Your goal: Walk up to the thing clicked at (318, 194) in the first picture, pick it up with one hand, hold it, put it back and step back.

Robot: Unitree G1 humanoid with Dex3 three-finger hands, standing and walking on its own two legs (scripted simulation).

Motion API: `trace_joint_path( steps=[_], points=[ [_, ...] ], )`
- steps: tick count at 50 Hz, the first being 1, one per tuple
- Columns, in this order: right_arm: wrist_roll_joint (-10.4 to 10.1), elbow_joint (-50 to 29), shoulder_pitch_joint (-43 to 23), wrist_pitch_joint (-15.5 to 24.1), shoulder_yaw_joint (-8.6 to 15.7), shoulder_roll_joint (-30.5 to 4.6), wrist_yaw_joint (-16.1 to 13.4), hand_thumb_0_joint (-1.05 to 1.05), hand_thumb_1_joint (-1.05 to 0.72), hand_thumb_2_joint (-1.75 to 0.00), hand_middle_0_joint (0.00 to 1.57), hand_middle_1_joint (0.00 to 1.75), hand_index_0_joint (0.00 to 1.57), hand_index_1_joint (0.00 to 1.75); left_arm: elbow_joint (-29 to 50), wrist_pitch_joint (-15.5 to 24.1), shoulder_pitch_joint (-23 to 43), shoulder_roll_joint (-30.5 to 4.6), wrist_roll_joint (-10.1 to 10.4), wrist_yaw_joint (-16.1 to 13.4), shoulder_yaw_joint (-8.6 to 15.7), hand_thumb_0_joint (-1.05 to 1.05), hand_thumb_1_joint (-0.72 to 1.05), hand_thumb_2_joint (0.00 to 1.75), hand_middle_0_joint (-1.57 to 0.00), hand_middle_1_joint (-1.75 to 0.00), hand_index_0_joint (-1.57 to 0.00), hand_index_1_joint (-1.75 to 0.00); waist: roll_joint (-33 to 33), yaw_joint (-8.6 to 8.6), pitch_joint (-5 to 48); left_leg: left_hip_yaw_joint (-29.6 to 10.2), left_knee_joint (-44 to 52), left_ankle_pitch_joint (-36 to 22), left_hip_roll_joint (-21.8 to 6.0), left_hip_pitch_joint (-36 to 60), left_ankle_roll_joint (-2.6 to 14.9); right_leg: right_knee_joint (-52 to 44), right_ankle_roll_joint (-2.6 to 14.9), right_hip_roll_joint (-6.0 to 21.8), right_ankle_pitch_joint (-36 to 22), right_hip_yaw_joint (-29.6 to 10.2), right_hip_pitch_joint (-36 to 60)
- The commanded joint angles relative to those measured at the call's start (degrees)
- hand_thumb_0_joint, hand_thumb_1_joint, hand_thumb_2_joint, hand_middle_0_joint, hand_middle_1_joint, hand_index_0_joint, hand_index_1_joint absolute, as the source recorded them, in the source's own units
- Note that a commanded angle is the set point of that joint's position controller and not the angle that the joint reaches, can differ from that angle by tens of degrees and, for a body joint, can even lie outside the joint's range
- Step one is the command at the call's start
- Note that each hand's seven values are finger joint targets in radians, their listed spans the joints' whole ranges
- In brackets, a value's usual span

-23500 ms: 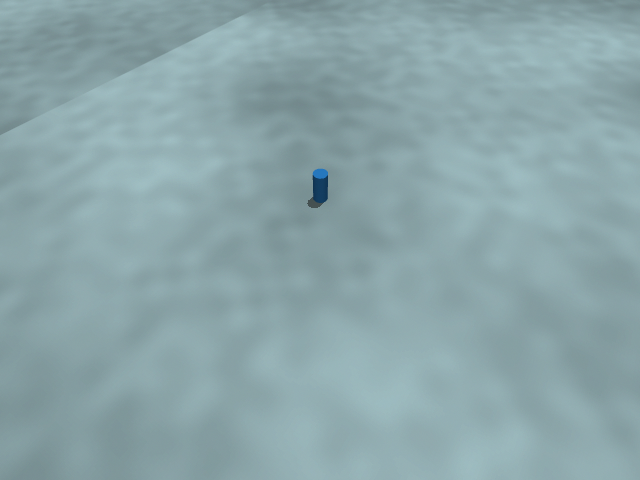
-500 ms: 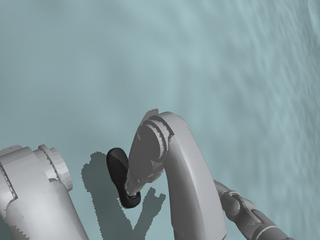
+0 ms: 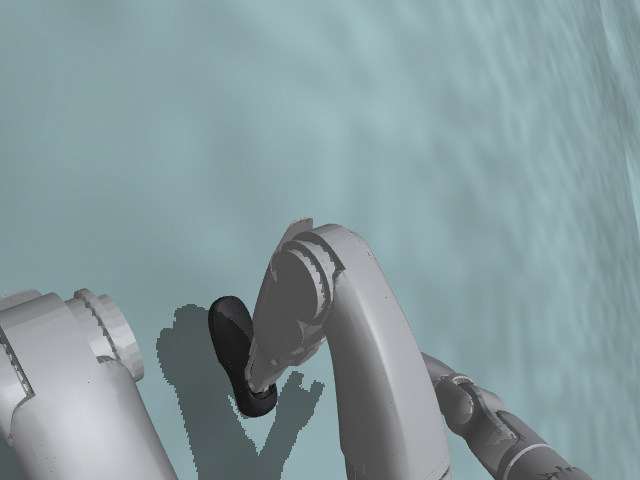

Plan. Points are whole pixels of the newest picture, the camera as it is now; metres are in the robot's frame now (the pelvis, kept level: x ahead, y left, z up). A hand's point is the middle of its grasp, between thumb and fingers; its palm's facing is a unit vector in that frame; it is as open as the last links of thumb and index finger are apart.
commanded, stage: open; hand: left
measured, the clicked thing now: out of the picture +0.46 +0.25 -0.23
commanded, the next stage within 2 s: withdraw in 0.14 s
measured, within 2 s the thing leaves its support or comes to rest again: neither
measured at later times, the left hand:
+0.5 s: hand out of the picture +0.47 +0.28 -0.18, palm faces +0.29 -0.96 -0.01, open 17.1 cm
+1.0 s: hand out of the picture +0.46 +0.39 -0.06, palm faces +0.31 -0.90 -0.31, open 17.5 cm
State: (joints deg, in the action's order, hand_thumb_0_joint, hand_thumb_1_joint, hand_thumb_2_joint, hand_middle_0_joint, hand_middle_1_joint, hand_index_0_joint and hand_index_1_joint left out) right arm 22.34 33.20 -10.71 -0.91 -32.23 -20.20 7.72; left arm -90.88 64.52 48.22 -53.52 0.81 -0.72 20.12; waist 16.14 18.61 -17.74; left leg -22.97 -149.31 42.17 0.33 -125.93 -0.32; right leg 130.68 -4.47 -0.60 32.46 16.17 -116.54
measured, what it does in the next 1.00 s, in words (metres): stands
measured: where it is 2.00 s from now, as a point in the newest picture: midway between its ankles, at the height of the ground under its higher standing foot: (177, 430)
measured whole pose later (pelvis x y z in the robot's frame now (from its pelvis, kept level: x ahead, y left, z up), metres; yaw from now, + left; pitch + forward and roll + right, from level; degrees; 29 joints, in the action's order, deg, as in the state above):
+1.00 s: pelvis +0.01 -0.01 +0.03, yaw +5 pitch +27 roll -14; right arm 7.6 33.0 5.0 -10.0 -14.7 -16.6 5.7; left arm -69.9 28.0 48.6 -52.2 -10.2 6.7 27.8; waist 4.2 14.7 -3.1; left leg -11.2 -140.0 39.8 -1.4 -128.7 2.0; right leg 128.4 -3.0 1.3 33.1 7.6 -123.0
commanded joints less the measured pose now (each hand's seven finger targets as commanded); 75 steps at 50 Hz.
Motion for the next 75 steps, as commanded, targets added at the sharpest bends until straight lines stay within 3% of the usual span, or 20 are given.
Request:
trace_joint_path(
  steps=[1, 13, 18, 24, 27, 32, 35, 37, 38, 39, 40, 44, 45, 50, 56, 60, 65, 67, 72, 75],
  points=[
    [0.30, 0.69, 3.90, -1.60, 6.66, -22.03, -1.18, 0.00, -0.90, -0.90, 0.20, 0.30, 0.20, 0.30, 6.40, 3.34, 15.12, -3.53, -0.34, -0.48, -0.23, 0.00, -0.52, 0.33, -0.51, -0.46, -0.50, -0.48, -35.35, 10.63, 30.17, 4.60, 20.32, -11.17, -3.80, 25.67, -1.72, -7.65, 4.24, -3.83, -11.00, 4.66, 14.85],
    [0.09, 0.31, 3.35, -1.40, 6.64, -21.49, -1.19, 0.00, -0.90, -0.90, 0.20, 0.30, 0.20, 0.30, 6.64, 3.16, 15.10, -3.18, 0.01, -0.22, -0.34, 0.00, -0.61, 0.19, -0.21, -0.23, -0.20, -0.25, -34.62, 10.13, 30.26, 4.95, 20.28, -9.53, -3.76, 25.21, -1.37, -8.45, 4.23, -4.06, -9.98, 4.38, 14.83],
    [-0.32, 0.31, 3.81, -1.41, 6.51, -21.79, -1.48, 0.00, -0.90, -0.90, 0.20, 0.30, 0.20, 0.30, 8.23, 3.55, 15.54, -5.81, 0.52, 1.04, 0.57, 0.00, -0.61, 0.13, -0.12, -0.13, -0.10, -0.15, -35.28, 9.63, 31.20, 5.44, 19.90, -9.45, -3.82, 24.33, -1.15, -8.13, 4.29, -3.94, -9.87, 3.96, 15.90],
    [-1.46, 0.10, 6.13, -2.54, 7.21, -21.78, -2.04, 0.00, -0.91, -0.90, 0.20, 0.30, 0.20, 0.30, 16.84, 1.58, 18.40, -14.38, 1.01, 2.32, 6.26, 0.00, -0.61, 0.08, -0.07, -0.07, -0.05, -0.09, -41.05, 6.97, 35.45, 6.22, 20.86, -11.75, -4.54, 27.38, -1.53, -7.03, 4.56, -3.40, -10.64, 2.82, 16.46],
    [-2.35, 0.02, 7.96, -3.51, 8.93, -21.23, -2.30, 0.00, -0.91, -0.90, 0.20, 0.30, 0.20, 0.30, 22.14, -1.51, 16.74, -15.62, 0.69, 4.57, 8.02, 0.00, -0.61, 0.04, -0.07, -0.05, -0.05, -0.07, -43.67, 4.88, 39.14, 7.39, 21.84, -13.46, -4.59, 29.14, -1.79, -6.59, 4.88, -3.02, -11.07, 1.92, 16.71],
    [-5.38, -0.30, 11.21, -4.58, 12.77, -20.45, -2.82, 0.00, -0.91, -0.90, 0.20, 0.30, 0.20, 0.30, 25.46, -9.05, 14.52, -7.06, 2.05, 9.99, 3.86, 0.00, -0.61, 0.01, -0.08, -0.04, -0.06, -0.05, -42.94, 4.67, 40.91, 8.01, 23.78, -13.77, -4.32, 28.76, -1.79, -6.55, 5.34, -2.40, -10.77, 1.30, 12.79],
    [-7.65, -0.14, 13.65, -4.59, 14.54, -19.91, -3.20, 0.00, -0.90, -0.90, 0.20, 0.30, 0.20, 0.30, 28.10, -13.06, 16.59, -7.12, 4.05, 12.07, 4.36, 0.00, -0.61, 0.00, -0.07, -0.03, -0.06, -0.04, -39.32, 3.67, 41.25, 9.39, 23.20, -10.64, -3.70, 23.54, -0.57, -7.55, 5.43, -2.30, -9.32, 0.20, 13.05],
    [-8.76, -0.02, 15.37, -4.52, 15.26, -19.40, -3.33, 0.00, -0.82, -0.89, 0.20, 0.30, 0.20, 0.30, 27.23, -15.08, 18.11, -5.42, 4.99, 13.36, 4.00, 0.00, -0.53, 0.08, -0.06, -0.04, -0.03, -0.07, -36.49, 4.51, 40.95, 9.42, 22.96, -9.68, -3.47, 21.68, -0.01, -8.00, 5.42, -2.22, -8.80, 0.06, 12.37],
    [-10.11, 1.29, 16.97, -5.59, 17.52, -16.98, -3.35, 0.00, -0.90, -0.92, 0.20, 0.30, 0.20, 0.30, 19.97, -19.24, 11.21, -12.46, -4.83, 10.33, 5.78, 0.00, -0.57, 0.07, -0.08, -0.07, -0.07, -0.08, -39.24, -0.65, 43.04, 11.04, 25.62, -12.07, -3.53, 25.29, -0.50, -9.02, 5.88, -1.80, -8.07, -1.54, 10.65],
    [-10.68, 0.26, 17.41, -6.11, 17.96, -16.79, -3.18, 0.00, -0.95, -0.92, 0.20, 0.30, 0.20, 0.30, 23.44, -20.69, 16.01, -9.36, -4.06, 9.83, 4.27, 0.00, -0.58, 0.07, -0.09, -0.08, -0.08, -0.09, -39.37, 1.17, 42.69, 10.67, 26.13, -10.14, -3.75, 23.83, -0.47, -8.84, 5.99, -1.90, -6.45, -1.41, 8.79],
    [-11.04, -0.01, 18.82, -6.71, 18.72, -16.82, -2.90, 0.00, -0.94, -0.92, 0.20, 0.30, 0.20, 0.30, 25.75, -21.76, 18.02, -9.35, -4.67, 9.17, 4.82, 0.00, -0.58, 0.08, -0.08, -0.09, -0.07, -0.09, -40.18, 0.82, 43.83, 10.77, 26.97, -9.81, -3.57, 24.60, -0.56, -8.82, 5.99, -1.60, -6.31, -1.64, 8.36],
    [-13.24, -0.87, 21.45, -8.57, 22.13, -15.63, -2.95, 0.00, -1.00, -0.93, 0.20, 0.30, 0.20, 0.30, 32.42, -28.71, 18.52, -17.56, -8.67, 7.15, 9.38, 0.00, -0.60, 0.06, -0.10, -0.10, -0.09, -0.10, -42.69, -3.57, 51.80, 13.14, 28.97, -10.02, -3.16, 27.20, -0.12, -9.34, 6.26, -1.24, -5.52, -4.23, 9.89],
    [-13.66, -0.92, 22.56, -9.17, 22.65, -15.22, -2.98, 0.00, -1.01, -0.94, 0.20, 0.30, 0.20, 0.30, 32.83, -30.33, 18.90, -18.49, -9.39, 6.63, 10.12, 0.00, -0.60, 0.06, -0.10, -0.11, -0.10, -0.10, -42.74, -3.29, 53.18, 13.66, 28.99, -11.17, -3.02, 27.30, -0.04, -9.42, 6.24, -1.21, -6.04, -4.66, 10.23],
    [-15.81, -1.66, 24.83, -10.64, 25.65, -13.31, -3.58, 0.00, -0.90, -0.90, 0.20, 0.30, 0.20, 0.30, 32.16, -38.45, 12.15, -15.64, -11.04, 4.74, 11.20, 0.00, -0.48, 0.09, -0.06, -0.06, -0.06, -0.06, -38.85, -5.80, 53.55, 15.99, 31.40, -11.34, -2.51, 26.19, 0.40, -12.01, 6.34, -1.02, -4.71, -6.32, 9.72],
    [-18.86, -2.36, 26.69, -10.27, 31.21, -11.81, -4.05, 0.00, -0.90, -0.90, 0.20, 0.30, 0.20, 0.30, 40.14, -46.25, 6.55, -5.61, -10.43, 3.63, 6.59, 0.00, -0.52, 0.07, -0.05, -0.06, -0.05, -0.06, -36.10, -9.37, 58.81, 16.81, 37.76, -8.35, -2.17, 31.06, 0.43, -15.97, 6.66, -0.20, -2.33, -8.36, 8.13],
    [-21.23, -3.54, 27.06, -9.96, 34.17, -10.59, -4.90, 0.00, -0.90, -0.90, 0.20, 0.30, 0.20, 0.30, 50.97, -50.62, 0.46, 0.05, -8.92, 2.55, 3.14, 0.00, -0.52, 0.07, -0.06, -0.06, -0.06, -0.06, -31.57, -11.33, 62.90, 16.91, 43.90, -4.67, -2.03, 35.19, 1.06, -22.33, 6.40, -0.01, -0.22, -9.95, 13.72],
    [-23.67, -6.78, 25.22, -9.20, 35.60, -8.05, -7.00, 0.00, -0.90, -0.90, 0.20, 0.30, 0.20, 0.30, 68.83, -55.34, -12.60, 0.51, -6.69, -0.41, 4.75, 0.00, -0.44, 0.12, -0.06, -0.07, -0.06, -0.07, -28.12, -14.53, 65.21, 17.94, 51.20, -4.75, -2.01, 39.99, 1.71, -30.83, 6.06, 0.31, 0.36, -11.90, 25.06],
    [-24.08, -6.19, 24.91, -8.61, 35.87, -7.55, -8.01, 0.00, -0.90, -0.90, 0.20, 0.30, 0.20, 0.30, 68.65, -57.15, -18.78, 1.95, -6.40, -1.67, 5.53, 0.00, -0.45, 0.11, -0.06, -0.07, -0.06, -0.07, -27.47, -14.73, 62.60, 17.49, 53.84, -6.87, -2.29, 43.48, 1.49, -33.02, 6.12, 0.52, -0.98, -12.42, 26.77],
    [-24.44, -7.39, 22.98, -6.36, 35.75, -4.48, -10.45, 0.00, -0.90, -0.90, 0.20, 0.30, 0.20, 0.30, 73.98, -59.47, -22.40, 8.69, -4.78, -3.99, 2.38, 0.00, -0.42, 0.13, -0.07, -0.07, -0.07, -0.07, -24.97, -13.97, 59.56, 19.80, 59.00, -9.61, -1.91, 49.00, 1.87, -41.64, 5.93, 0.62, -2.61, -13.87, 36.05],
    [-24.41, -7.68, 22.31, -4.69, 35.74, -3.42, -11.38, 0.00, -0.90, -0.90, 0.20, 0.30, 0.20, 0.30, 68.61, -61.38, -29.96, 14.56, -4.15, -4.65, -0.28, 0.00, -0.46, 0.11, -0.06, -0.07, -0.06, -0.07, -22.67, -13.85, 54.56, 20.76, 62.60, -11.55, -1.76, 50.97, 1.88, -46.59, 5.85, 0.71, -3.97, -14.14, 40.50]
  ],
)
